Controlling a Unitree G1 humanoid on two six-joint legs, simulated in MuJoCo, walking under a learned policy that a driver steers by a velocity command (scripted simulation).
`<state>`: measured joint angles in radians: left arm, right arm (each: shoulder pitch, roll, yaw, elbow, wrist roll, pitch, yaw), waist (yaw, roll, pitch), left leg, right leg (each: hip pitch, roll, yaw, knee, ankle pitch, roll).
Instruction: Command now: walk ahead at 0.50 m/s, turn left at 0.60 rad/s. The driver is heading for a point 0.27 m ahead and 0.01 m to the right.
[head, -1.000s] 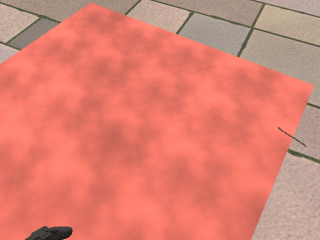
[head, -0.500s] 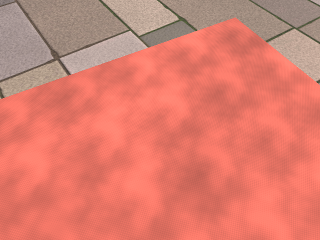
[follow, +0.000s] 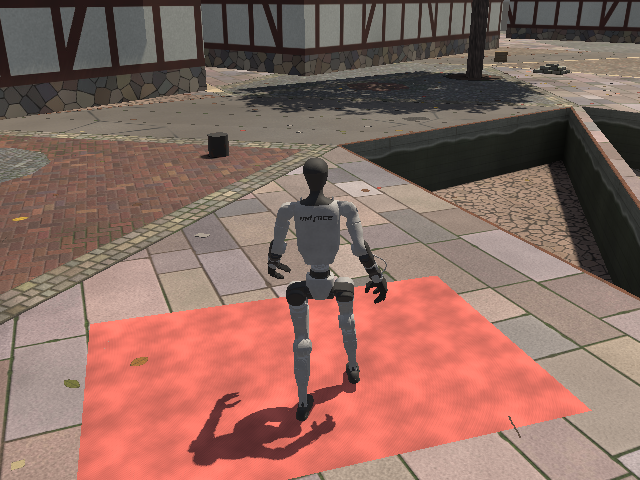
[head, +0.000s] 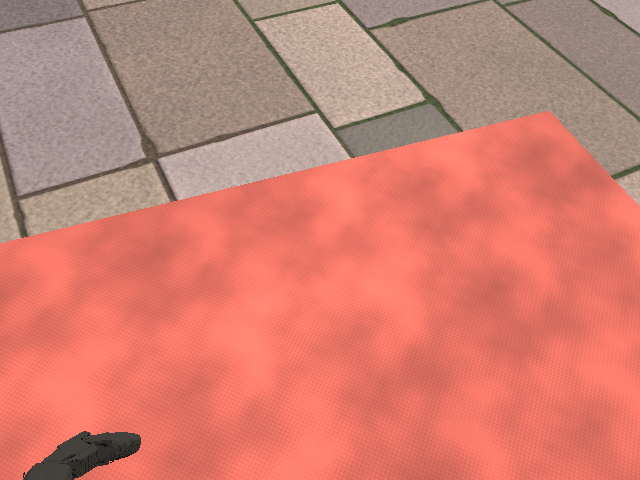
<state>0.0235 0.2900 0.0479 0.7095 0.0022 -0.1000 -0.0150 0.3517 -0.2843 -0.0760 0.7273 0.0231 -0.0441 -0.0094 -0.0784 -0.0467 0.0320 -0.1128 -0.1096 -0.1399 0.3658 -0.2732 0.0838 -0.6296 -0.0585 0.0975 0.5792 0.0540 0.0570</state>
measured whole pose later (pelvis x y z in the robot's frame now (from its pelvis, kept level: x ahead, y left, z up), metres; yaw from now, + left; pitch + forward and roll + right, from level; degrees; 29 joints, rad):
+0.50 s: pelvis +0.18 -0.03 -0.01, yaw +8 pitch +0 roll -1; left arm 0.18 0.25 0.02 0.83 0.01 -0.04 -0.03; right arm 0.17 -0.26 -0.04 0.69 -0.01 0.04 -0.03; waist 0.03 0.01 0.04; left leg -0.30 0.03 -0.07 0.51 -0.21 -0.02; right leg -0.25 0.02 -0.04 0.48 -0.22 -0.01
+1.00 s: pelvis +0.21 -0.01 -0.01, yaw +8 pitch -1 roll +0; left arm 0.16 0.26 0.02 0.93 0.01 0.00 0.01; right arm 0.18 -0.23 -0.04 0.79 -0.01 0.01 -0.02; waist 0.02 0.00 0.04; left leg -0.22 -0.01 -0.05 0.55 -0.30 0.00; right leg -0.18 -0.03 -0.02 0.52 -0.31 0.03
